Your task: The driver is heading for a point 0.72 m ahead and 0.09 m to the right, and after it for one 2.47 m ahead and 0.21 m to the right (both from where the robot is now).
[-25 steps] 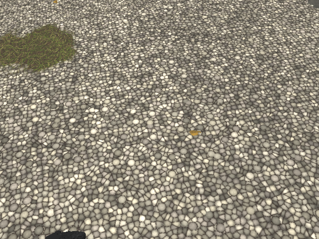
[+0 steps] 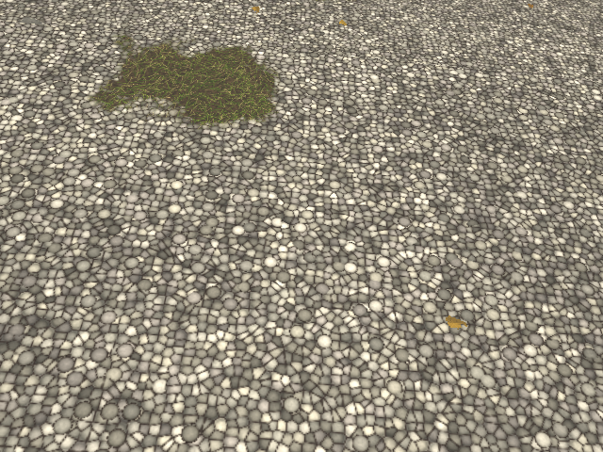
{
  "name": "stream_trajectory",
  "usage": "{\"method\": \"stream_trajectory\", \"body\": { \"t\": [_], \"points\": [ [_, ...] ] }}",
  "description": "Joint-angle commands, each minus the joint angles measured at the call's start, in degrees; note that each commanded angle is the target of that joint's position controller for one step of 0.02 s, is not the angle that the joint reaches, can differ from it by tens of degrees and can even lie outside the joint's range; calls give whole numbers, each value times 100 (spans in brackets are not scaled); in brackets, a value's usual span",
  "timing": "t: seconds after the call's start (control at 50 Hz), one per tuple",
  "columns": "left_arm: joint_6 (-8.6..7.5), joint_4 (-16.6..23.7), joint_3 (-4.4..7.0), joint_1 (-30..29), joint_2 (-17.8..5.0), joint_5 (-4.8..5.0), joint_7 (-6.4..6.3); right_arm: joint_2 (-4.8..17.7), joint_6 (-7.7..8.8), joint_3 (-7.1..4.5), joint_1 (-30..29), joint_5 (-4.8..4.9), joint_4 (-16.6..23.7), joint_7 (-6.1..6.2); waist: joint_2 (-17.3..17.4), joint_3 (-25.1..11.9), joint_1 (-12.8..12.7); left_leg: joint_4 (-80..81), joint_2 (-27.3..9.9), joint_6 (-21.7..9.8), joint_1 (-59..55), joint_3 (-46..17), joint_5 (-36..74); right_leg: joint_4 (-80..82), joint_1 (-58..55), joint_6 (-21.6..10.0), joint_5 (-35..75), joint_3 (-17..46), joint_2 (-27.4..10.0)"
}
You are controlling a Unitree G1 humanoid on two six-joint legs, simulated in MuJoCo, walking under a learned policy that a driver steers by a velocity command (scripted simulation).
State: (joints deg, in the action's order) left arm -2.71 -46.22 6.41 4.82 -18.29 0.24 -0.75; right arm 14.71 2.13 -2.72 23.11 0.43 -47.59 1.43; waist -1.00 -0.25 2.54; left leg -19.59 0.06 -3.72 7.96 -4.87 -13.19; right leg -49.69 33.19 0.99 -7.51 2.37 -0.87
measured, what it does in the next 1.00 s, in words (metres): walks ahead: right foot, then left foot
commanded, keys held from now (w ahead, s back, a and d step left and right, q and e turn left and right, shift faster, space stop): w+q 0.08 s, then w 0.38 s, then w+e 0.54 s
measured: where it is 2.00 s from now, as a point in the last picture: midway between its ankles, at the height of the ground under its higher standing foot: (330, 259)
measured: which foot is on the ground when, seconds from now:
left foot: down 0.00-0.32, up 0.34-0.76, down 0.78-1.00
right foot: up 0.00-0.28, down 0.30-0.78, up 0.80-1.00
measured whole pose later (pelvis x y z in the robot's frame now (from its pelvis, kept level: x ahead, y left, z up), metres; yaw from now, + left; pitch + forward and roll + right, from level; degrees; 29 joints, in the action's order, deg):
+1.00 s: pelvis +0.53 +0.03 -0.01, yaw -6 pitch +1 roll +2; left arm -1.4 -45.3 4.3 13.0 -18.7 1.7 -0.1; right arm 15.2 5.8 -3.7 14.8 -0.6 -45.5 -0.6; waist -2.8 2.3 1.7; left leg -19.3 0.7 -1.8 9.9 7.0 -10.1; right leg -62.7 34.2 -0.3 -16.4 2.5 -5.3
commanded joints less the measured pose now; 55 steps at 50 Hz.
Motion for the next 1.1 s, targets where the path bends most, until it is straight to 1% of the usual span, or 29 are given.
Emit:
{"method": "stream_trajectory", "body": {
  "t": [0.02, 0.12, 0.22, 0.26, 0.28, 0.3, 0.32, 0.34, 0.36, 0.38, 0.4, 0.42, 0.44, 0.48, 0.54, 0.6, 0.66, 0.72, 0.74, 0.76, 0.78, 0.8, 0.82, 0.84, 0.86, 0.88, 0.9, 0.98, 1.1],
  "points": [
    [-214, 470, 39, -778, -255, 1, 56, 1000, 137, -242, 76, 24, 287, 65, 802, 181, 25, 1118, -1104, -651, -723, -1411, -415, 671, 914, 135, 651, 155, -21],
    [-318, 611, -80, -1243, -169, 65, 168, 1096, 89, -290, 292, 69, 212, 63, 980, 430, 281, 986, -1065, -729, -545, -1339, -196, 1718, 523, 294, 795, 67, 25],
    [-477, 710, -162, -1406, -286, 96, 316, 1122, 40, -301, 463, 76, 113, 30, 1033, 549, 385, 644, -1243, -727, -685, -1462, 683, 2278, -57, 62, 508, -160, 70],
    [-520, 636, -119, -1005, -455, 92, 312, 1162, 0, -318, 361, 80, 131, 29, 1193, 423, 131, 337, -1314, -646, -796, -1482, 1687, 2439, -599, -157, 248, -286, 150],
    [-530, 478, -49, -474, -589, 68, 280, 1119, -11, -298, 246, 71, 172, 34, 1160, 120, -165, -173, -1126, -533, -780, -1299, 2701, 2640, -1333, -327, 330, -399, 270],
    [-535, 266, 47, 375, -827, 29, 241, 978, -5, -241, 158, 20, 237, 24, 1007, -547, -550, -1188, -832, -359, -401, -1003, 3248, 2494, -2643, -608, 462, -150, 3],
    [-512, 118, 111, 1510, -1182, -47, 208, 691, 15, -122, 74, -110, 401, 30, 212, -1537, -994, -2944, -400, -151, 684, -671, 1932, 2276, -4365, -1033, 216, 1097, -1065],
    [-459, -156, 193, 1896, -1470, -45, 281, 222, 127, -13, 787, 60, 501, 15, -1913, -1983, -568, -4692, 521, 205, 2719, -413, -1800, 3064, -5752, -1819, -1150, 3795, -2172],
    [-468, -114, 17, 1654, -817, 92, 306, 852, 206, -130, 467, 185, 399, 11, -1170, -1274, -726, -5313, 185, 171, 3408, -753, -1843, 3433, -5326, -1655, -1887, 3869, -2060],
    [-442, -65, -64, 1297, -538, 91, 273, 1065, 253, -195, -128, 221, 492, -23, -748, -522, -733, -5308, -76, 109, 3619, -603, -1313, 3453, -4630, -1443, -1496, 2877, -1834],
    [-405, -9, -109, 1003, -466, 31, 257, 985, 282, -175, -408, 156, 529, -33, -272, -224, -592, -5101, -345, 111, 3413, -365, -857, 3550, -3983, -1343, -810, 2252, -1583],
    [-378, 8, -154, 845, -334, -8, 252, 935, 300, -194, -621, 62, 576, -56, -165, 18, -507, -4809, -500, 146, 3320, -224, -580, 3686, -3531, -1341, -238, 1871, -1395],
    [-378, -2, -193, 794, -282, -70, 238, 841, 290, -196, -598, 46, 598, -90, -323, 20, -370, -4652, -631, 163, 3076, -174, -414, 3797, -3253, -1333, 152, 1588, -1268],
    [-390, -73, -204, 864, -303, -10, 226, 611, 262, -149, -595, 26, 640, -120, -452, 50, -277, -4296, -703, 256, 2952, 6, -364, 3985, -2970, -1444, 721, 1293, -1161],
    [-356, -160, -159, 1008, -546, 90, 158, 434, 290, -62, -1245, -83, 956, -129, -293, 304, -323, -3207, -693, 487, 3123, 232, 86, 4185, -2666, -1535, 1306, 986, -1075],
    [-279, -217, -131, 1230, -663, 119, 89, 319, 369, 10, -1937, -40, 1140, -213, -274, 367, -501, -1770, -380, 560, 2497, 405, 1242, 4152, -2341, -1297, 1370, 575, -730],
    [-209, -334, -118, 1639, -730, 182, 46, 443, 418, -19, -2359, 26, 1280, -289, -319, 331, -590, -1172, -186, 547, 2043, 306, 1766, 3968, -2507, -1178, 1227, 789, -901],
    [-129, -356, -79, 1681, -804, 178, 2, 735, 450, -127, -2204, 37, 1274, -291, -406, 218, -338, -869, -164, 366, 1608, 178, 1346, 3466, -2930, -986, 1344, 1065, -1129],
    [-105, -332, -80, 1619, -810, 155, -3, 873, 459, -203, -1805, 28, 1176, -266, -407, 2, -83, -745, -97, 241, 981, 263, 1183, 2977, -2884, -877, 1872, 988, -1015],
    [-91, -283, -129, 1607, -695, 89, 5, 1096, 456, -323, -1061, 2, 992, -219, -346, -505, 281, -767, -181, 72, -135, 271, 1118, 2030, -2579, -709, 2019, 823, -701],
    [-82, -67, -265, 1588, -318, -61, 14, 1488, 433, -429, -109, -99, 907, -156, 246, -1440, 634, -991, -1218, -266, -1712, -716, 884, 295, -1635, -501, 701, 550, -244],
    [-170, 58, -442, 2523, 328, 90, 32, 1858, 361, -490, 87, -142, 791, -201, 2106, -2325, 153, -286, -2554, -1110, -3225, -3343, -346, -1588, 179, -247, -2535, 214, 434],
    [-188, -68, -310, 2328, -313, 228, 35, 1216, 351, -349, -25, -102, 850, -215, 1571, -1966, 300, 153, -2388, -1038, -2867, -3717, -1225, -2295, 740, -248, -2567, 643, 109],
    [-176, 57, -207, 1767, -624, 289, 33, 907, 358, -256, -379, -60, 867, -197, 1095, -1077, 325, 223, -2189, -806, -2142, -2707, -1097, -2412, 1017, -273, -2049, 531, -115],
    [-157, 105, -201, 1488, -583, 238, 13, 799, 364, -211, -718, -76, 855, -201, 705, -642, 183, 329, -1961, -708, -1412, -2014, -399, -2292, 847, -242, -1593, 402, -353],
    [-126, 146, -173, 1340, -535, 159, 15, 649, 368, -179, -954, -102, 811, -214, 649, -325, 44, 491, -1757, -664, -832, -1473, 150, -2031, 674, -225, -1337, 388, -497],
    [-61, 162, -158, 1393, -434, 163, 37, 594, 395, -166, -1109, -143, 779, -212, 782, -182, -127, 676, -1631, -629, -418, -1049, 445, -1874, 384, -211, -1156, 410, -637],
    [153, 403, -203, 1109, -114, 131, 74, 723, 511, -259, -1243, -92, 596, -191, 558, 162, -288, 1203, -1667, -786, 41, -182, 1072, -1311, 447, -104, -709, 352, -776],
    [89, 732, -283, 177, -31, 97, 288, 1055, 425, -371, -1058, -67, 398, -103, 325, 384, -21, 1298, -1466, -597, -208, 1076, 1499, 547, 299, -121, 866, -62, -634]
  ]
}}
